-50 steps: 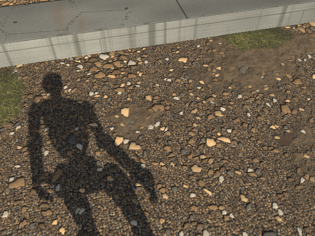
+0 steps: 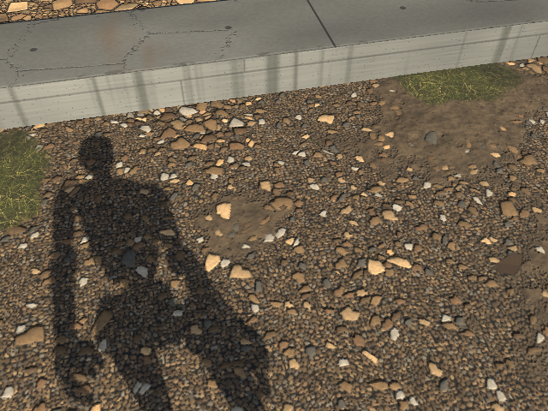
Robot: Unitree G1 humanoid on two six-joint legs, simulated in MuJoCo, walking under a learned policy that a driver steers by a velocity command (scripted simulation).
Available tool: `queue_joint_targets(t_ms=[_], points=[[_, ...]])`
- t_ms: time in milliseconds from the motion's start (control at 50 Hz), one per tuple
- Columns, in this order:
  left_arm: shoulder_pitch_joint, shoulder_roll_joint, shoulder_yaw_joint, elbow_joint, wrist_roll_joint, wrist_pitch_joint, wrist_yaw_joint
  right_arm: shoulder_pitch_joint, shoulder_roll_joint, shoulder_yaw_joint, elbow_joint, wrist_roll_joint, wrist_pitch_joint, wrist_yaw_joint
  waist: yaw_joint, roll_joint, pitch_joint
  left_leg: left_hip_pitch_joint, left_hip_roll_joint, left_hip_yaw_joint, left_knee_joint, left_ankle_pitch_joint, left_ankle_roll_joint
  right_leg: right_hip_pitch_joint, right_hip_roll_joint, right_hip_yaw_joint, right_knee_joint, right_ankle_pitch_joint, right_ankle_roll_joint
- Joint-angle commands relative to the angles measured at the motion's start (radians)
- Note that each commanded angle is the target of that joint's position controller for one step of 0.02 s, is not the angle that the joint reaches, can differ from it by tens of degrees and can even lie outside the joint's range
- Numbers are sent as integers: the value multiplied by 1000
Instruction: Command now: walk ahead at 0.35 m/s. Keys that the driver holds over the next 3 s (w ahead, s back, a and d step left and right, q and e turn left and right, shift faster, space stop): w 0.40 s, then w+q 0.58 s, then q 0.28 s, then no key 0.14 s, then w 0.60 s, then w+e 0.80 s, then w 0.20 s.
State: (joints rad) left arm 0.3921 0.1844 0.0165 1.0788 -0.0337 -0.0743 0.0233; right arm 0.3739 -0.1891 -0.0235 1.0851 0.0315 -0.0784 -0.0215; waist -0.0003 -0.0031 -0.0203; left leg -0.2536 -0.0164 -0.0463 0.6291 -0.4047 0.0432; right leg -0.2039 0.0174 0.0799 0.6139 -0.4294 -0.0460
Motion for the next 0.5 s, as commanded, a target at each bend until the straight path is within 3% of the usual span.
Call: queue_joint_targets(t_ms=[20,60,80,100,120,140,160,180,200,220,240,260,280,320,340,360,380,400,420,440,460,480,500], points=[[29,78,11,-46,-7,-40,-10,48,-92,-15,-40,8,-42,12,-7,11,177,-50,51,-119,-132,-139,109,-149,-31,80,-109,-124,-100],[29,64,10,-62,-5,-65,-24,148,-124,-27,-24,14,-66,21,-31,62,125,80,82,-192,-71,142,143,-228,13,17,78,170,-75],[-50,51,7,-93,6,-77,-36,278,-169,-45,7,9,-74,26,-94,124,66,291,149,-325,-119,288,200,-397,60,-56,268,379,-29],[-197,68,5,-145,5,-89,-42,456,-203,-58,44,-8,-69,30,-207,213,18,509,299,-562,-259,371,293,-649,72,-85,565,248,7],[-284,80,7,-193,-1,-94,-47,432,-182,-45,45,-21,-62,26,-190,250,64,571,416,-699,-295,411,326,-864,28,-31,740,-184,-11],[-362,85,6,-241,-18,-92,-50,362,-145,-28,31,-25,-53,17,-154,194,125,570,434,-657,-278,402,298,-996,-52,10,849,-241,-30],[-388,72,-1,-278,-28,-86,-49,305,-119,-15,17,-24,-42,8,-123,156,145,530,438,-576,-305,378,249,-1043,-106,29,860,-240,-39],[-363,60,-5,-292,-24,-78,-47,215,-100,-3,-5,-17,-30,0,-71,109,181,413,411,-475,-363,320,185,-998,-160,39,760,-185,-36],[-318,62,-6,-294,-9,-69,-46,103,-92,4,-45,-11,-18,-9,-20,91,194,248,347,-357,-436,235,124,-838,-187,25,575,-89,-21],[-273,55,-14,-285,7,-61,-53,-13,-132,-3,-91,-7,-8,-19,22,81,186,14,256,-219,-493,163,86,-554,-166,-25,354,81,3],[-217,64,-9,-259,20,-53,-62,-47,-194,-20,-110,-5,-6,-23,39,95,134,-163,164,-92,-505,150,58,-224,-110,-81,204,281,29],[-171,96,9,-237,14,-40,-62,1,-243,-35,-103,-12,-11,-21,49,127,89,-209,170,-77,-539,113,69,-44,-51,-136,199,377,59],[-130,129,27,-225,5,-23,-54,14,-263,-41,-95,-10,-14,-19,80,138,84,-178,181,-65,-518,136,65,8,-39,-141,191,371,68],[-32,174,60,-203,2,-5,-35,24,-231,-35,-85,-4,-8,-13,154,117,52,-71,171,-24,-316,357,30,82,-7,-165,127,275,44],[67,203,83,-172,0,-3,-31,38,-195,-27,-83,-15,1,-10,207,71,1,-51,146,13,-100,514,3,175,13,-189,92,255,21],[192,260,100,-131,8,0,-29,48,-136,-12,-98,-39,5,-13,250,-89,-32,-168,97,44,250,418,-40,284,-78,-40,35,161,-15],[167,339,85,-139,26,-8,-41,214,49,29,-122,-52,-11,-9,92,-481,-110,-330,-51,-5,666,-192,-48,317,-306,494,-225,-32,-128],[134,281,66,-144,24,-25,-61,256,15,18,-125,6,-37,-3,59,-458,-123,-437,-69,-116,850,-157,-19,286,-402,895,-515,-261,-206],[19,228,54,-161,13,-43,-75,155,-55,6,-157,37,-48,1,35,-268,15,-526,-1,-93,894,-45,16,187,-424,811,-502,-291,-181],[-79,192,44,-177,19,-52,-79,38,-82,4,-187,25,-47,-1,36,-121,59,-502,64,-81,843,79,43,62,-393,611,-453,-170,-153],[-150,181,41,-182,38,-56,-80,-2,-111,-9,-188,6,-33,-9,11,-52,55,-424,117,-80,768,159,50,-38,-335,425,-420,-40,-117],[-182,161,38,-176,50,-57,-76,22,-123,-21,-184,1,-15,-6,-22,-94,35,-362,146,-91,691,198,52,-73,-288,298,-424,30,-97],[-172,132,31,-157,52,-58,-68,37,-134,-30,-176,4,0,0,-34,-132,35,-325,152,-94,637,209,52,-80,-260,218,-446,80,-91]])
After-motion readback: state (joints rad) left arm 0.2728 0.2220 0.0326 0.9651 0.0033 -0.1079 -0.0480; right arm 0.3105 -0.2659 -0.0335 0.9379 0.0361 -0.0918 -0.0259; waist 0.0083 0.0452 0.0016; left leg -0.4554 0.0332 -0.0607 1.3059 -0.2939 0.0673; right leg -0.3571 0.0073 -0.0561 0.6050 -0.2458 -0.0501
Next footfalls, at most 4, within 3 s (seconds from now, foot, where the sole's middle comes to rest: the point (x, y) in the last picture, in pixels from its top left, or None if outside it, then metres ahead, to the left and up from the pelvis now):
0.36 right None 0.30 -0.20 -0.76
0.98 left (269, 383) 0.60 0.05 -0.76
1.42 right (306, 301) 0.84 -0.06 -0.76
1.80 left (225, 340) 0.72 0.16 -0.76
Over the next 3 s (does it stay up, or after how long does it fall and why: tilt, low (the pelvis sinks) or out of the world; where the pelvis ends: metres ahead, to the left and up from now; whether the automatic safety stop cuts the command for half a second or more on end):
stays up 1.29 0.29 0.02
